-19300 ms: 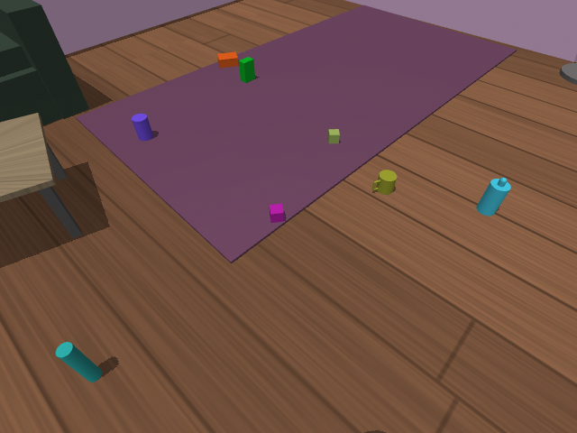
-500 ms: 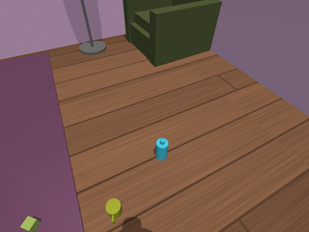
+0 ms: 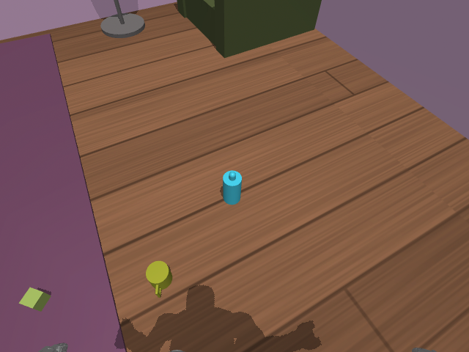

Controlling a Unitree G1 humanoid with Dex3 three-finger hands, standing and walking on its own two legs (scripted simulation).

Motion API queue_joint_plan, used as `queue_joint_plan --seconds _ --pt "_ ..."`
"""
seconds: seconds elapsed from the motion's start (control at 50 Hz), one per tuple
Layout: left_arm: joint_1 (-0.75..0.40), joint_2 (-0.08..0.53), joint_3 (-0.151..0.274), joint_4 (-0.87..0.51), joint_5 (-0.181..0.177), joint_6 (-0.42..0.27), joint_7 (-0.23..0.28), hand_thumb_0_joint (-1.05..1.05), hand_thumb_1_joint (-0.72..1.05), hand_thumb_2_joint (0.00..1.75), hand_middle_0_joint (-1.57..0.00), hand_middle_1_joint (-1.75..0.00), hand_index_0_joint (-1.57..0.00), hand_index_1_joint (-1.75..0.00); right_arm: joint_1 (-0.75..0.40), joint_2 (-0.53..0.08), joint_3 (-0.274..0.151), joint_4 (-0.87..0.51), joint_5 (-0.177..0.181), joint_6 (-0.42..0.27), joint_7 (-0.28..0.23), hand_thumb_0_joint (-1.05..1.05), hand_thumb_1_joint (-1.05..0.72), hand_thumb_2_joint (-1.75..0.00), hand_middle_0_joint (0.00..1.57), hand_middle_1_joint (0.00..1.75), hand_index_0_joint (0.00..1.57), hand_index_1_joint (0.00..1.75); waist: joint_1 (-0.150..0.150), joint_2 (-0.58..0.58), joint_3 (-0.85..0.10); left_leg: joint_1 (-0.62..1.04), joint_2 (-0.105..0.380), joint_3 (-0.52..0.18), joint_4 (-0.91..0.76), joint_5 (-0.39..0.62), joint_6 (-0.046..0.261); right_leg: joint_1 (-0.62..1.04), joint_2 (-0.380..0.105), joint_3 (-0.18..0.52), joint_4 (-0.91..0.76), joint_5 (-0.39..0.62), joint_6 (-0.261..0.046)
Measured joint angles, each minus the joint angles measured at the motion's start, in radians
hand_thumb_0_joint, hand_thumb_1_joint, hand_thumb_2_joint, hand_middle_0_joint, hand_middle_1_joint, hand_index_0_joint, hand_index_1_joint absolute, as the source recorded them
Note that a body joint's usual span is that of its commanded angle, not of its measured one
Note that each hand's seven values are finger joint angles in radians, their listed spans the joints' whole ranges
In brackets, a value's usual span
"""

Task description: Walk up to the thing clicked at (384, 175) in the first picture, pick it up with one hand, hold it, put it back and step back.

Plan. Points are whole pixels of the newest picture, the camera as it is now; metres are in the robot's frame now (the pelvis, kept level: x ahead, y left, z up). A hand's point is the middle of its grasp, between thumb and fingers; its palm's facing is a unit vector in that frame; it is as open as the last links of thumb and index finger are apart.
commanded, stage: walk up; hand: left
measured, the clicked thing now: (159, 279) +0.44 +0.30 -0.71
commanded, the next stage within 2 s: none
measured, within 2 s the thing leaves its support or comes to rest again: neither
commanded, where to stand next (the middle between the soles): +0.08 +0.04 m, yaw +2 degrees
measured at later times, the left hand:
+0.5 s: hand out of the picture -0.01 +0.42 -0.14, palm faces +0.04 -0.81 -0.59, open 7.4 cm
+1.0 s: hand out of the picture +0.06 +0.28 -0.18, palm faces -0.06 -0.92 -0.38, open 7.4 cm
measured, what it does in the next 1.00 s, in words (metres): steps on the spot: left foot, then right foot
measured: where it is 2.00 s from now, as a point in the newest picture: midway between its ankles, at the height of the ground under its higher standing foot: outside the picture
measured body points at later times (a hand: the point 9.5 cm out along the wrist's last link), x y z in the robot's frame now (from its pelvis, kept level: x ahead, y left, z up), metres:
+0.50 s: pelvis -0.02 +0.08 -0.02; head +0.02 +0.07 +0.42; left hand -0.01 +0.46 -0.10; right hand +0.11 -0.24 -0.14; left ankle +0.01 +0.23 -0.72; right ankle +0.00 -0.13 -0.70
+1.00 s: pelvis -0.03 +0.01 -0.03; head +0.03 +0.01 +0.41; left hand +0.06 +0.32 -0.16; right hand +0.05 -0.37 -0.11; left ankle +0.01 +0.21 -0.70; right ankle +0.03 -0.15 -0.72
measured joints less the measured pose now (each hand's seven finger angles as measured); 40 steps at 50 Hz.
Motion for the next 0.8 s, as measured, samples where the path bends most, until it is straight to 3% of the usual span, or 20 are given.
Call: queue_joint_plan --seconds 0.02,0.04,0.08,0.14,0.22,0.32,0.42,0.44,0.46,0.48,0.5,0.54,0.58,0.66,0.8 --pt "0.016 -0.021 -0.004 0.012 0.001 -0.025 0.014 0.01 0.91 0.90 -0.20 -0.30 -0.20 -0.30 -0.009 -0.018 -0.006 -0.009 -0.009 0.020 0.013 0.00 -0.90 -0.90 0.21 0.31 0.21 0.31 -0.012 0.041 0.011 -0.020 0.016 -0.034 0.078 -0.065 0.032 0.017 0.027 -0.021 -0.002 0.020 0.018" --pt "0.040 -0.041 -0.013 0.017 0.007 -0.045 0.029 0.01 0.91 0.90 -0.20 -0.30 -0.20 -0.30 -0.011 -0.030 -0.012 -0.021 -0.019 0.043 0.023 0.00 -0.90 -0.90 0.20 0.30 0.21 0.30 -0.026 0.072 0.014 -0.046 -0.001 -0.075 0.171 -0.133 0.047 0.024 0.044 -0.037 0.012 0.010 0.024" --pt "0.098 -0.071 -0.034 0.023 0.017 -0.063 0.053 0.01 0.91 0.90 -0.20 -0.30 -0.20 -0.30 0.008 -0.037 -0.021 -0.048 -0.033 0.080 0.039 0.00 -0.90 -0.90 0.20 0.30 0.20 0.30 -0.027 0.091 -0.013 -0.103 -0.067 -0.093 0.327 -0.197 0.055 0.025 0.041 -0.034 0.019 -0.002 0.020" --pt "0.161 -0.091 -0.044 0.028 0.023 -0.071 0.077 0.01 0.91 0.90 -0.20 -0.30 -0.21 -0.30 0.027 -0.047 -0.033 -0.068 -0.030 0.101 0.072 0.00 -0.90 -0.90 0.20 0.30 0.20 0.30 -0.027 0.113 -0.033 -0.172 -0.116 -0.081 0.462 -0.166 0.048 0.049 0.021 -0.030 -0.023 0.016 0.018" --pt "0.206 -0.065 -0.032 0.005 0.021 -0.087 0.100 0.01 0.90 0.90 -0.21 -0.30 -0.21 -0.30 0.058 -0.049 -0.052 -0.090 -0.033 0.113 0.099 0.00 -0.90 -0.90 0.20 0.30 0.20 0.30 -0.019 0.135 -0.030 -0.220 -0.124 -0.099 0.514 -0.091 0.031 0.058 -0.006 -0.040 -0.023 0.016 0.026" --pt "0.234 -0.013 -0.012 -0.032 0.024 -0.103 0.113 0.01 0.90 0.90 -0.21 -0.30 -0.21 -0.30 0.060 -0.045 -0.068 -0.113 -0.037 0.123 0.119 0.00 -0.90 -0.90 0.20 0.30 0.20 0.30 -0.004 0.153 -0.018 -0.213 -0.097 -0.119 0.449 -0.055 0.015 0.025 -0.041 -0.041 0.022 -0.002 0.040" --pt "0.239 0.045 -0.006 -0.063 0.037 -0.102 0.104 0.01 0.90 0.90 -0.21 -0.30 -0.21 -0.30 0.047 -0.037 -0.071 -0.123 -0.010 0.104 0.128 0.00 -0.90 -0.90 0.20 0.30 0.20 0.30 0.002 0.129 -0.018 -0.115 -0.054 -0.052 0.212 -0.121 0.030 -0.027 -0.101 -0.036 0.100 -0.042 0.049" --pt "0.235 0.059 -0.006 -0.065 0.038 -0.095 0.099 0.01 0.90 0.90 -0.21 -0.30 -0.21 -0.30 0.049 -0.031 -0.069 -0.121 -0.001 0.088 0.126 0.00 -0.90 -0.90 0.20 0.30 0.20 0.30 0.003 0.109 -0.022 -0.080 -0.061 -0.032 0.142 -0.082 0.026 -0.046 -0.121 -0.026 0.138 -0.063 0.039" --pt "0.224 0.076 -0.004 -0.064 0.039 -0.084 0.096 0.01 0.90 0.90 -0.20 -0.30 -0.21 -0.30 0.044 -0.015 -0.067 -0.116 0.006 0.069 0.119 0.00 -0.90 -0.90 0.20 0.30 0.20 0.30 0.010 0.063 -0.009 -0.067 -0.090 -0.003 0.136 -0.047 0.009 -0.070 -0.150 0.009 0.200 -0.086 0.006" --pt "0.213 0.083 -0.002 -0.060 0.037 -0.072 0.096 0.01 0.90 0.90 -0.20 -0.30 -0.21 -0.30 0.044 0.000 -0.060 -0.114 0.009 0.051 0.110 0.00 -0.90 -0.90 0.20 0.30 0.20 0.30 0.020 0.030 0.001 -0.061 -0.107 0.023 0.155 -0.049 0.001 -0.100 -0.147 0.057 0.284 -0.133 -0.014" --pt "0.205 0.079 -0.004 -0.051 0.033 -0.060 0.096 0.01 0.90 0.90 -0.20 -0.30 -0.21 -0.30 0.050 0.010 -0.050 -0.112 0.014 0.035 0.104 0.00 -0.90 -0.90 0.20 0.30 0.20 0.30 0.020 0.022 -0.001 -0.062 -0.106 0.029 0.174 -0.059 0.000 -0.125 -0.110 0.083 0.363 -0.170 -0.027" --pt "0.186 0.066 -0.018 -0.026 0.028 -0.045 0.087 0.01 0.91 0.90 -0.20 -0.30 -0.20 -0.30 0.069 0.031 -0.026 -0.096 0.024 0.017 0.099 0.00 -0.90 -0.90 0.20 0.30 0.20 0.30 0.005 0.023 -0.023 -0.054 -0.092 0.013 0.171 -0.067 0.019 -0.164 -0.033 0.069 0.474 -0.192 -0.041" --pt "0.173 0.065 -0.022 -0.019 0.023 -0.039 0.067 0.01 0.91 0.90 -0.20 -0.30 -0.20 -0.30 0.086 0.060 -0.003 -0.078 0.026 -0.001 0.085 0.00 -0.90 -0.89 0.20 0.30 0.21 0.30 0.002 -0.014 -0.035 -0.021 -0.090 0.019 0.116 -0.045 0.027 -0.204 -0.001 0.051 0.532 -0.140 -0.042" --pt "0.159 0.072 -0.002 -0.066 0.046 0.008 0.014 0.01 0.91 0.90 -0.20 -0.30 -0.20 -0.30 0.148 0.078 0.012 -0.073 0.037 -0.054 0.028 0.00 -0.90 -0.89 0.21 0.31 0.21 0.31 0.004 -0.087 -0.034 0.023 -0.078 0.026 0.050 -0.014 0.007 -0.276 0.017 0.033 0.582 -0.071 -0.023" --pt "0.116 0.087 0.032 -0.123 0.034 0.062 -0.014 0.01 0.91 0.90 -0.20 -0.30 -0.20 -0.30 0.198 0.015 -0.022 -0.071 0.027 -0.055 -0.040 0.00 -0.89 -0.89 0.21 0.31 0.21 0.31 0.001 -0.158 0.023 0.006 -0.025 0.014 0.082 -0.027 -0.020 -0.351 0.049 0.139 0.676 -0.042 0.008"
